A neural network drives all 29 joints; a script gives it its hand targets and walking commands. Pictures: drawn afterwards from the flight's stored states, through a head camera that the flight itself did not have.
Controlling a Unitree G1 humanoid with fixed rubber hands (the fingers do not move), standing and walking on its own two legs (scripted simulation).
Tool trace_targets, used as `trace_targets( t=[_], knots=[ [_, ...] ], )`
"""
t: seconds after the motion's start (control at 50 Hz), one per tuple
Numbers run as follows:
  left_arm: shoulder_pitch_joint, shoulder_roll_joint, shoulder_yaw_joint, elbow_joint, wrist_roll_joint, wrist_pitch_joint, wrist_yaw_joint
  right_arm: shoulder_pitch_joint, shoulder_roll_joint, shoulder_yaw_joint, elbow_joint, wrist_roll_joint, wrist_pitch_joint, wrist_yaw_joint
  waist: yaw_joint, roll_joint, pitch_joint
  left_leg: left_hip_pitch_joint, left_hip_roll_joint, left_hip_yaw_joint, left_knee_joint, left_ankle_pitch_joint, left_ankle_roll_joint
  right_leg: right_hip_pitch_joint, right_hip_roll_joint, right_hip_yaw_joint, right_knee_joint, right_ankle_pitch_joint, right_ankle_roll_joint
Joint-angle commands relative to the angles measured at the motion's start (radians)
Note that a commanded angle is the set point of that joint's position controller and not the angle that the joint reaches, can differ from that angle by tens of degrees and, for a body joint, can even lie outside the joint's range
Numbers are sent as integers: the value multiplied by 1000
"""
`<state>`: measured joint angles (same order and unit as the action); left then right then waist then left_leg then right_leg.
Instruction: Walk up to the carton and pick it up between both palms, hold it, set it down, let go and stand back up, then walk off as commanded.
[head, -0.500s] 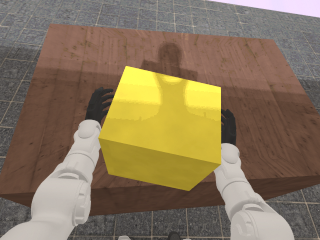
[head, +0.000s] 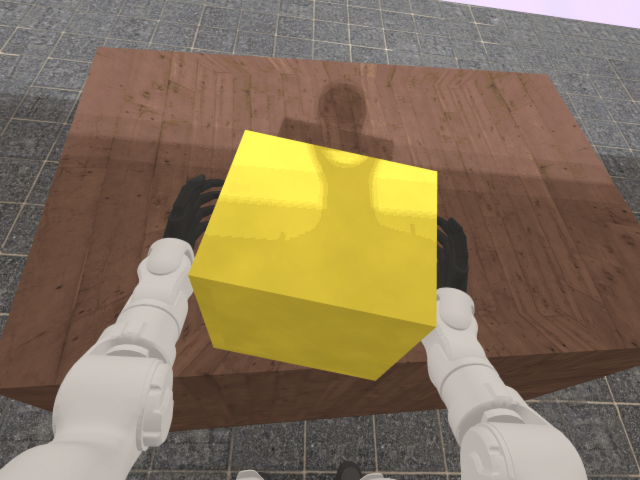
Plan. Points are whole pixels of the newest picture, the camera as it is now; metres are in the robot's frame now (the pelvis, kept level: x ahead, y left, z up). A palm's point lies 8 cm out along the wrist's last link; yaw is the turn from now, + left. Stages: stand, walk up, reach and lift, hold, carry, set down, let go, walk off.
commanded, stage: set down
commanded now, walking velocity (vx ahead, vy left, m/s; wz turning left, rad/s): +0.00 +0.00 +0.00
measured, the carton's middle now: (316, 266) +0.40 -0.01 -0.02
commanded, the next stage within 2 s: none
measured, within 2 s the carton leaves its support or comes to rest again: neither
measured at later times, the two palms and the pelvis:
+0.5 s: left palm (150, 294) +0.36 +0.21 -0.04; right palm (451, 343) +0.29 -0.18 -0.03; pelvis -0.01 +0.00 +0.00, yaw +0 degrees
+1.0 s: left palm (120, 327) +0.32 +0.24 -0.03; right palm (466, 375) +0.24 -0.19 -0.03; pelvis -0.02 +0.00 +0.00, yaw +0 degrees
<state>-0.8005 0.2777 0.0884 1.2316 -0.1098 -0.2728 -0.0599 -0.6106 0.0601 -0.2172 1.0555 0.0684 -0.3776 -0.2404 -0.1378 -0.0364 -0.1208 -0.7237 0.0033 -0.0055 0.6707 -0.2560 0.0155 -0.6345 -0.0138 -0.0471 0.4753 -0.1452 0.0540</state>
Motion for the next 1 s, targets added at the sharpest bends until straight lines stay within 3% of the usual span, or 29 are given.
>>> trace_targets(
  t=[0.0,0.22,0.44,0.64,0.82,0.98],
  knots=[
    [-370,264,-14,-187,31,-37,-23,-207,-218,140,-35,78,-111,-26,8,317,-713,565,37,-15,2,508,-132,138,79,-6,63,247,-54],
    [-200,282,23,-346,34,-40,-48,-68,-200,166,-153,87,-183,-24,59,319,-695,650,48,-27,7,575,-138,116,85,2,41,239,-62],
    [-47,322,-26,-548,-65,-98,-55,42,-189,142,-375,76,-198,1,73,298,-736,586,41,-31,-13,448,-107,165,88,16,51,199,-69],
    [30,344,-72,-543,-111,-88,-75,111,-178,162,-390,90,-137,1,63,286,-649,502,49,-49,-57,234,-79,223,81,29,73,107,-76],
    [189,362,-36,-568,-80,-63,-97,256,-158,200,-432,119,-145,-12,99,252,-523,538,52,-58,-87,211,-83,277,77,38,48,92,-69],
    [208,383,-69,-606,-132,-80,-98,271,-152,200,-510,128,-131,-6,114,224,-463,507,57,-59,-116,111,-69,312,74,40,46,17,-75]
  ],
)
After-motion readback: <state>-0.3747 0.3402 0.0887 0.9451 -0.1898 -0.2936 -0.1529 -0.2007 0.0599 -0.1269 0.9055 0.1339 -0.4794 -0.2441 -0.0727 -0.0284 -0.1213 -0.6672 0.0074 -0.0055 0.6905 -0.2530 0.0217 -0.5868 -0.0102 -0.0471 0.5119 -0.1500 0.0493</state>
